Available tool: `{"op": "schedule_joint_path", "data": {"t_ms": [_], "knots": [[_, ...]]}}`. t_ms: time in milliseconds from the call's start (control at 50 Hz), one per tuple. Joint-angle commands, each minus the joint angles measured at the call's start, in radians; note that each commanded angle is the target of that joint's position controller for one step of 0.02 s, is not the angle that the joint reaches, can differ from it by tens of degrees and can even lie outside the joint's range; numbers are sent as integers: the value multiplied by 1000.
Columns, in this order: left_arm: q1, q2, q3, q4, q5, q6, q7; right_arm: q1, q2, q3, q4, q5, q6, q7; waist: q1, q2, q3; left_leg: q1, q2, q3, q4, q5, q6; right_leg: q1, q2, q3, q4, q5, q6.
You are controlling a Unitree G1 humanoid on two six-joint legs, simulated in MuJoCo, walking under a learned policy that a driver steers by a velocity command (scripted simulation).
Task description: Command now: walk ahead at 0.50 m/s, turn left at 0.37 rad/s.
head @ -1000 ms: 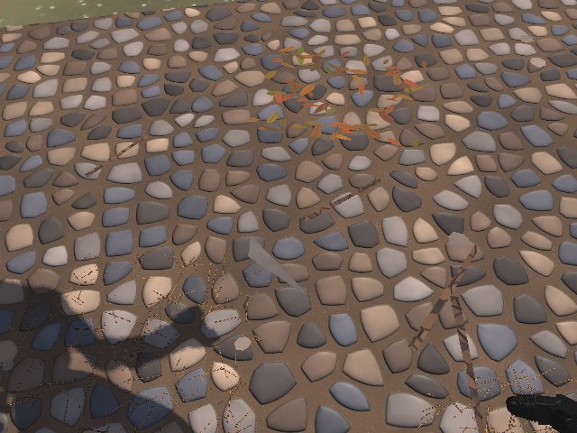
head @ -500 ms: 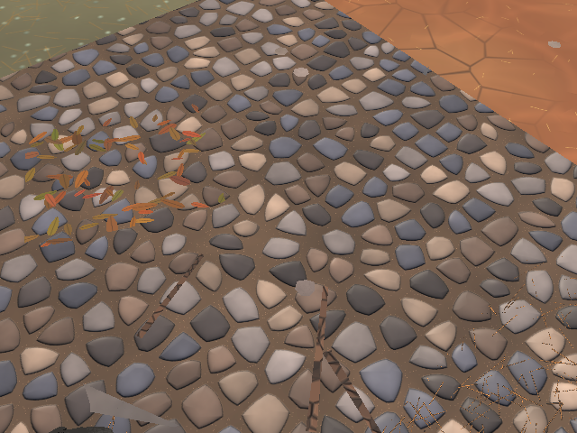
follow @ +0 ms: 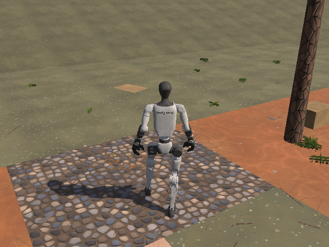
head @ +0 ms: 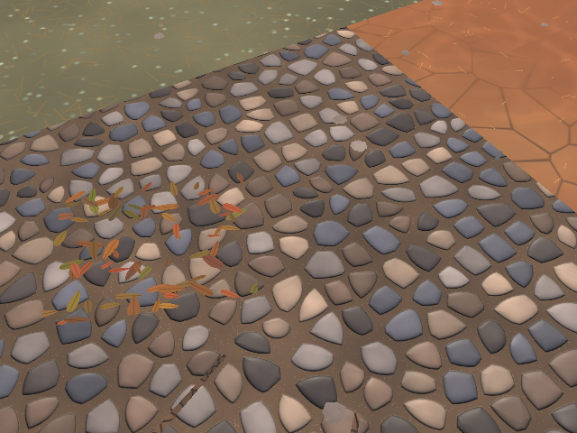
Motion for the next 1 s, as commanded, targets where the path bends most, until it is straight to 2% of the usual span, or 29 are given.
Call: {"op": "schedule_joint_path", "data": {"t_ms": [20, 80, 120, 160, 180, 200, 220, 240, 260, 280, 300, 320, 380, 420, 480, 520, 580, 620, 640, 660, 680, 700, 720, 740, 760, 800, 840, 900, 1000], "knots": [[-3, 160, 42, -32, -8, -7, 11, -118, -32, 2, -100, -1, -17, 19, 32, -72, 70, 6, -7, 38, -106, 60, 19, -34, -299, 36, -88, 364, -97], [26, 175, 50, -5, -20, 22, 18, -172, -33, 3, -147, -2, -18, 42, 41, -73, 76, -49, -27, 80, -159, -52, 52, 101, -338, 14, -16, 500, -89], [9, 199, 56, -6, -23, 40, 28, -154, -51, -6, -168, -2, -14, 52, 9, -105, 35, 20, -75, 135, -168, -155, 87, 141, -344, -13, 88, 786, -67], [-9, 224, 61, -14, -23, 56, 42, -29, -104, -35, -158, -2, -4, 50, -71, -144, -65, 208, -147, 184, -153, -246, 133, 133, -334, -39, 304, 1069, -40], [-29, 221, 57, -19, -27, 59, 48, 119, -153, -63, -128, 0, -2, 38, -157, -124, -142, 434, -179, 173, -219, -193, 173, 37, -301, -61, 509, 1031, -11], [-9, 184, 40, -36, -11, 48, 51, 262, -235, -92, -106, 2, 9, 17, -212, -8, -242, 740, -43, -55, -248, -168, 238, -205, -248, -61, 814, 678, 29], [70, 59, 0, -79, 3, 17, 29, 217, -295, -101, -132, 9, 5, 11, -100, 235, -336, 1072, 209, -641, -349, -293, 452, -660, 1, 42, 1198, -285, 104], [-8, 145, 13, -84, -22, -26, 7, 238, -213, -75, -142, 0, -3, 13, -171, 94, -408, 1113, 226, -732, -441, -362, 441, -767, -36, 264, 1259, -318, 76], [-101, 173, 18, -121, -58, -45, -4, 214, -168, -64, -143, -9, -10, 11, -175, 37, -276, 1013, 191, -572, -455, -329, 390, -808, -85, 263, 1212, -245, 53], [-124, 154, 12, -131, -48, -55, -1, 152, -157, -60, -145, -7, -15, 13, -121, -65, -154, 847, 147, -458, -467, -220, 357, -792, -127, 246, 1100, -180, 49], [-129, 163, 20, -124, -19, -52, 6, 94, -121, -50, -156, -5, -18, 11, -86, -79, -110, 740, 113, -381, -479, -117, 337, -741, -160, 239, 1001, -145, 57], [-110, 164, 24, -122, -9, -41, 5, 63, -113, -44, -173, -17, -18, 6, -56, -46, -83, 648, 89, -344, -501, -39, 338, -677, -172, 239, 970, -122, 69], [-83, 131, 17, -117, 2, -11, 9, 48, -136, -50, -173, -13, -18, -9, -25, -27, -53, 503, 53, -260, -540, 68, 341, -621, -174, 202, 830, -80, 126], [-153, 102, 3, -137, 4, -4, 12, 61, -163, -59, -164, -9, -14, -22, -45, -14, -29, 435, 11, -197, -544, 52, 314, -598, -156, 181, 678, 37, 154], [-267, 81, -8, -157, -4, -10, 5, 101, -172, -62, -148, -2, 0, -33, -99, 22, -30, 393, -41, -163, -519, -72, 254, -506, -102, 169, 445, 263, 163], [-312, 97, -3, -170, -17, -17, -1, 140, -176, -64, -133, 2, 7, -35, -119, 35, -36, 418, -24, -208, -494, -138, 238, -475, -80, 183, 374, 305, 158], [-309, 140, 17, -173, -24, -30, -10, 154, -162, -62, -126, 5, 13, -38, -101, 60, -43, 505, 17, -310, -411, -214, 214, -449, -81, 225, 305, 235, 125], [-225, 160, 33, -152, -26, -39, -9, 129, -148, -61, -133, 1, 17, -38, -46, 83, -54, 512, 13, -344, -334, -208, 187, -345, -82, 211, 265, 177, 83], [-137, 185, 48, -135, -17, -44, -3, 130, -112, -48, -139, -3, 15, -36, -1, 71, -106, 481, -32, -313, -226, -189, 156, -201, -111, 221, 247, 163, 50], [1, 237, 63, -125, -2, -46, 6, 148, -45, -24, -154, -18, 12, -32, 49, -50, -238, 377, -100, -225, 52, -330, 117, 33, -282, 387, 245, 77, -11], [73, 319, 82, -89, 10, -31, 1, 278, 0, -8, -190, 13, 2, -31, -14, -389, -331, 33, -220, -97, 367, -691, 58, 296, -493, 872, 129, -183, -177], [50, 227, 65, -100, -12, -28, -5, 267, -109, -27, -161, 24, 3, -35, 10, -286, -260, -90, -136, -119, 501, -641, 41, 255, -499, 951, 79, -417, -171], [10, 168, 49, -110, -16, -22, 0, 163, -162, -43, -169, 15, 10, -36, 36, -197, -145, -114, -104, -99, 534, -548, 36, 151, -453, 782, 74, -371, -127], [-35, 147, 39, -113, -8, -16, 1, 114, -155, -44, -177, 2, 15, -38, 23, -134, -88, -81, -72, -72, 519, -477, 30, 46, -408, 642, 69, -220, -101], [-62, 124, 31, -104, -5, -12, 3, 83, -143, -47, -188, -7, 16, -35, 10, -130, -41, -63, -46, -71, 475, -429, 26, -30, -369, 543, 52, -101, -95], [-75, 106, 26, -90, -2, -17, 8, 92, -106, -45, -192, 6, 23, -24, -15, -174, -23, 3, -13, -51, 425, -382, 25, -106, -324, 407, 8, 18, -84], [-65, 119, 32, -70, -9, -24, 8, 77, -74, -38, -203, 6, 33, -20, -18, -162, -11, -9, -2, -34, 381, -357, 16, -120, -327, 331, -24, 95, -102], [-55, 153, 44, -42, -8, -24, 10, 26, -56, -31, -224, 0, 36, -16, -13, -127, 1, -57, 8, -31, 268, -268, 1, -90, -345, 244, -48, 208, -122], [-37, 185, 49, -7, -15, -7, 15, -103, -30, -17, -250, 0, 20, 13, 31, -108, 33, 2, -7, 44, 4, -62, 16, -59, -319, 73, -49, 300, -87]]}}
